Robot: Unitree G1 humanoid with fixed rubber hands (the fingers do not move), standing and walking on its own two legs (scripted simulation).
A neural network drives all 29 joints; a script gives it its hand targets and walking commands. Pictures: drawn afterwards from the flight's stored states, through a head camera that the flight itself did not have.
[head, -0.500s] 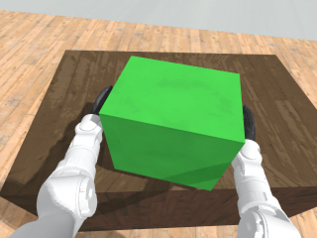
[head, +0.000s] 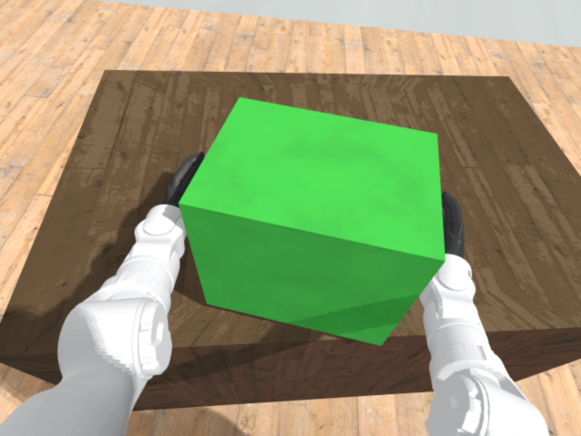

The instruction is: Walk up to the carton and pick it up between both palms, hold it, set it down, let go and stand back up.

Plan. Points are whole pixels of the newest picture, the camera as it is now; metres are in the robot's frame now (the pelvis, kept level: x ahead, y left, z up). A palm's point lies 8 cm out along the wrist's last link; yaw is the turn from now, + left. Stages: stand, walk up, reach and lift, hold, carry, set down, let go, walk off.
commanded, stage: set down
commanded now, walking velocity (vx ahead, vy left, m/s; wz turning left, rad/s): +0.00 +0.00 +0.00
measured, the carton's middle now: (312, 225) +0.43 -0.02 +0.01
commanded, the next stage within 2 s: none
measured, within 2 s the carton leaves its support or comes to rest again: rests again in 0.22 s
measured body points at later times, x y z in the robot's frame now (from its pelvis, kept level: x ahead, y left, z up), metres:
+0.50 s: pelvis -0.01 +0.00 +0.00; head +0.07 +0.03 +0.44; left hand +0.45 +0.17 +0.03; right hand +0.37 -0.21 +0.03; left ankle +0.00 +0.11 -0.74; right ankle -0.03 -0.14 -0.74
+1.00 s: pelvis -0.02 +0.00 -0.01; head +0.07 +0.04 +0.43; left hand +0.45 +0.17 +0.03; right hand +0.37 -0.21 +0.02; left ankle +0.00 +0.11 -0.74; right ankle -0.03 -0.14 -0.74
